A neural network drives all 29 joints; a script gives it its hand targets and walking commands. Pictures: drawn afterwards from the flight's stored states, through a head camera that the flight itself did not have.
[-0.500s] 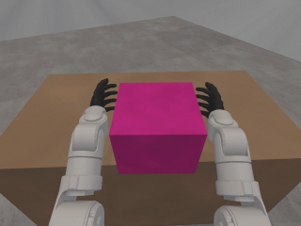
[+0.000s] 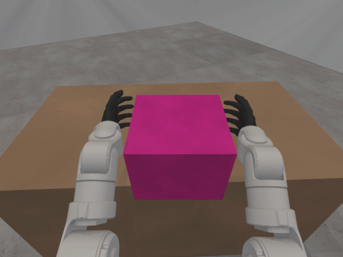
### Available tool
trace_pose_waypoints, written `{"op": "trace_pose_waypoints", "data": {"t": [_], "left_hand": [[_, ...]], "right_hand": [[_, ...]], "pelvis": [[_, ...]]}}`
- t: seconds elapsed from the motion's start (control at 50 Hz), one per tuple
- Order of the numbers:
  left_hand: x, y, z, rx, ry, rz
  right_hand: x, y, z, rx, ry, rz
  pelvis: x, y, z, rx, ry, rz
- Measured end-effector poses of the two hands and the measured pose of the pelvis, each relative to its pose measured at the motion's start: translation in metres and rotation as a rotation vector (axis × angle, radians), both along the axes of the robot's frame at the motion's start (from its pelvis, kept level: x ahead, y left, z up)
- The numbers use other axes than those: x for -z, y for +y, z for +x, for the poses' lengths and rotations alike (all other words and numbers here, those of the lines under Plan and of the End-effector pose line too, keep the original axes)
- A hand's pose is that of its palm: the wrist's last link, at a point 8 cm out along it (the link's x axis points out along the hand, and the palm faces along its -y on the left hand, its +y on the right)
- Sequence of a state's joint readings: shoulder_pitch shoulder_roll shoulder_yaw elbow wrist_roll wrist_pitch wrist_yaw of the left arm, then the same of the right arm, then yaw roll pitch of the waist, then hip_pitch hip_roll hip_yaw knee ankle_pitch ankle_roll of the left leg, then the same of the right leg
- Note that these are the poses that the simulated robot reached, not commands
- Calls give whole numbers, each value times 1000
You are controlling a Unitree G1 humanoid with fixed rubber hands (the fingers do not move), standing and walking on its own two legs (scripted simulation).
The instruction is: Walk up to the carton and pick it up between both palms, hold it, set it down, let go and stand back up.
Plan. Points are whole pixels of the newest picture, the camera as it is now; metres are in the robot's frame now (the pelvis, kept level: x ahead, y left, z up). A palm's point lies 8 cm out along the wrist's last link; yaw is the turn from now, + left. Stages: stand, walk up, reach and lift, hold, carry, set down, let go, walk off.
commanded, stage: hold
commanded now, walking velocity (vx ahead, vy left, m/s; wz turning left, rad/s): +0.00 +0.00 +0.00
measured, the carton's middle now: (178, 145) +0.36 +0.00 +0.13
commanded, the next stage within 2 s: set down in 1.82 s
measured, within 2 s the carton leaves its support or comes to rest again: neither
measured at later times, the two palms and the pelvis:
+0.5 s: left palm (115, 119) +0.38 +0.15 +0.19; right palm (243, 124) +0.38 -0.14 +0.18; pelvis +0.01 +0.00 +0.00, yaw +0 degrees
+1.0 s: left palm (115, 119) +0.36 +0.14 +0.21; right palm (249, 125) +0.36 -0.15 +0.20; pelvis -0.01 +0.00 +0.00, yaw -1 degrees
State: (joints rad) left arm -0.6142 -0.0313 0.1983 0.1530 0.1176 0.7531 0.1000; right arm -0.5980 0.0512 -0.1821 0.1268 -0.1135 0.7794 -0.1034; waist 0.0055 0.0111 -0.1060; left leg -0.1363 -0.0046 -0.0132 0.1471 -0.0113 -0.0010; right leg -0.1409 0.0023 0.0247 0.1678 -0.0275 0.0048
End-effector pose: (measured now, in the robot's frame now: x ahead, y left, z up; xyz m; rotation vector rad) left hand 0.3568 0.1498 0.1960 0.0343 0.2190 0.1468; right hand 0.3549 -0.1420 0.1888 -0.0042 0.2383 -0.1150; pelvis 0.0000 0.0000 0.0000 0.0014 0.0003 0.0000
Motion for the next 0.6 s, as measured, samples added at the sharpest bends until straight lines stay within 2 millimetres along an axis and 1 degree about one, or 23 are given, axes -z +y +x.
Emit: {"op": "trace_pose_waypoints", "data": {"t": [0.16, 0.28, 0.36, 0.48, 0.6], "left_hand": [[0, -1, 13, 11, 2, 2], [3, -2, 24, 16, 7, 12], [6, -2, 28, 12, 0, 12], [5, -1, 24, 5, -18, 15], [4, 0, 11, -7, -15, 7]], "right_hand": [[-1, -1, 11, 10, 2, -3], [2, -2, 21, 12, 6, -5], [5, -2, 25, 10, -3, -3], [4, -1, 25, 0, -23, -5], [5, 0, 14, -10, -20, 1]], "pelvis": [[1, 1, -5, 6, 32, 1], [1, 3, -1, 9, 44, 1], [1, 3, 4, 10, 51, 1], [-1, 4, 13, 9, 41, -1], [-1, 2, 18, 1, 13, -2]]}}
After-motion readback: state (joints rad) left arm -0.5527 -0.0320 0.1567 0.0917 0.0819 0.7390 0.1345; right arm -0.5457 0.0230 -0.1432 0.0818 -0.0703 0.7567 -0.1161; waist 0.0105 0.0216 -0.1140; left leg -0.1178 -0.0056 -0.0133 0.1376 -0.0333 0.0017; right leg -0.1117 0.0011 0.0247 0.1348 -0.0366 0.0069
